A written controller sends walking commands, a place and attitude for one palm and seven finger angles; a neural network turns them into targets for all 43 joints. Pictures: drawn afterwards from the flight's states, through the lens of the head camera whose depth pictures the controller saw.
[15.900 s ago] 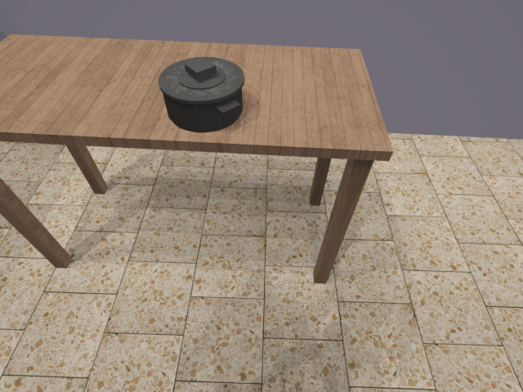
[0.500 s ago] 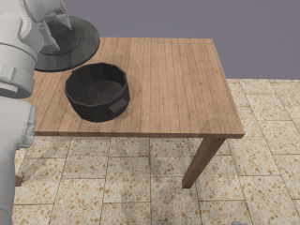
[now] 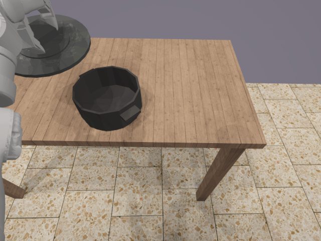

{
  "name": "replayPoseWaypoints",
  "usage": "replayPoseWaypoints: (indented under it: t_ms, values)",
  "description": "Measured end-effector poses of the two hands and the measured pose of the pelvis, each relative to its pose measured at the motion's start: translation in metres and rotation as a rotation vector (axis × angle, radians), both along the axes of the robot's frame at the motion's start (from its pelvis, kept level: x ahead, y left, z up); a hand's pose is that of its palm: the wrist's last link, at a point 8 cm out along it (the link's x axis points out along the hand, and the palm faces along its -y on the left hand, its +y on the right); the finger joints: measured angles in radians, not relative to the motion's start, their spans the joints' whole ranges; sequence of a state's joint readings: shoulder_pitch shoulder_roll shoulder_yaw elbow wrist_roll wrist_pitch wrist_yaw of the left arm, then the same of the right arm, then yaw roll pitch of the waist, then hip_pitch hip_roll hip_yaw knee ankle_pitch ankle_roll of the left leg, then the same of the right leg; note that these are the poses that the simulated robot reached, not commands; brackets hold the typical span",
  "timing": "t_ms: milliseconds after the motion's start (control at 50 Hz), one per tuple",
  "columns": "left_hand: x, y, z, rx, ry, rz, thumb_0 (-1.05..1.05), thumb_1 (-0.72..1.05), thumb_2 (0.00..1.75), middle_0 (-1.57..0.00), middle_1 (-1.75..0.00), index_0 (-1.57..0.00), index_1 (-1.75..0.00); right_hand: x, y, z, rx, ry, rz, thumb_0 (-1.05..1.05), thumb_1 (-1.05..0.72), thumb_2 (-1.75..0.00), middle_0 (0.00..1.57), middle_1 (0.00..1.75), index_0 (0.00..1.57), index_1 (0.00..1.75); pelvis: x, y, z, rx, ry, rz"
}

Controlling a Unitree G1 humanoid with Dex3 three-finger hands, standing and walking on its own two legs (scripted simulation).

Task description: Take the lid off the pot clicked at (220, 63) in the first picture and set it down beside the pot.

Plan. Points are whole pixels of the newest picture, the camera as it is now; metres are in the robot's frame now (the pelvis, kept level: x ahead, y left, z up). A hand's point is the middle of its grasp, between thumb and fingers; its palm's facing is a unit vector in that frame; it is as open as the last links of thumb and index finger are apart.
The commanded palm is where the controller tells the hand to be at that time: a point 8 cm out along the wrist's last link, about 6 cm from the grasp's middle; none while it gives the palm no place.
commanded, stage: move the lid sideways beside the pot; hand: left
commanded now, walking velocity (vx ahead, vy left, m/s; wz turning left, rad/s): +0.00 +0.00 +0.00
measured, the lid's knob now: (39, 32) +0.52 +0.25 +0.24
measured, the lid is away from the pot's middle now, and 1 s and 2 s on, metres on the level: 0.11 0.22 0.22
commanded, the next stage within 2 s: lower the lid onto the table in 1.30 s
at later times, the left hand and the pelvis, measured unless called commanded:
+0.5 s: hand (2, 36) +0.47 +0.30 +0.25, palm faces -0.25 -0.10 -0.96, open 9.2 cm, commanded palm +0.48 +0.31 +0.32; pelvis +0.00 +0.00 +0.00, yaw +0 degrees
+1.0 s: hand out of the picture +0.47 +0.35 +0.25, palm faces -0.25 -0.15 -0.96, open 9.2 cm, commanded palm +0.49 +0.37 +0.32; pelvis +0.00 +0.00 +0.00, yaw -1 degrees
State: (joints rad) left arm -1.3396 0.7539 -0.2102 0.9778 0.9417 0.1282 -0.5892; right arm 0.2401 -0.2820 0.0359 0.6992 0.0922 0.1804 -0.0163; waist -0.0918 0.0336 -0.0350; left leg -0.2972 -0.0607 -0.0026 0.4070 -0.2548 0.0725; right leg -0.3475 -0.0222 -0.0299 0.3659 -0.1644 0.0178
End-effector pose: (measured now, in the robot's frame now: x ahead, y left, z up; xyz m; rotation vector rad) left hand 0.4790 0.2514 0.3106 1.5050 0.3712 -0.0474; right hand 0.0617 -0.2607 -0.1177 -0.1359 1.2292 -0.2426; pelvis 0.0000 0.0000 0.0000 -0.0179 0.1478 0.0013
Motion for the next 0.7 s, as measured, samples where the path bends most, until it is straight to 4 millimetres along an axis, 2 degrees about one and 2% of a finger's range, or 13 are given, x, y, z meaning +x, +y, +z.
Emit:
replayPoseWaypoints:
  t_ms: [280,520,700]
  values:
    - [-0.004,0.02,0.0,-0.001,0.003,0.034,-0.03,0.06,0.83,-0.59,-1.01,-0.53,-0.95,-0.004,-0.006,0.001,-0.009,0.019,-0.01,0.0,-0.91,-0.9,0.2,0.3,0.2,0.3,0.0,-0.002,0.0,-0.003,0.002,-0.004]
    - [-0.015,0.051,0.001,-0.004,0.005,0.095,-0.03,0.06,0.83,-0.59,-1.01,-0.52,-0.95,-0.005,-0.011,0.003,-0.024,0.029,-0.014,0.0,-0.91,-0.9,0.2,0.3,0.2,0.3,0.0,-0.004,-0.001,-0.008,-0.001,-0.006]
    - [-0.02,0.071,-0.005,0.005,0.037,0.137,-0.03,0.06,0.83,-0.59,-1.01,-0.52,-0.95,-0.012,-0.01,0.002,-0.038,0.056,-0.015,0.0,-0.91,-0.9,0.2,0.3,0.2,0.3,-0.001,-0.003,-0.001,-0.013,0.0,-0.002]
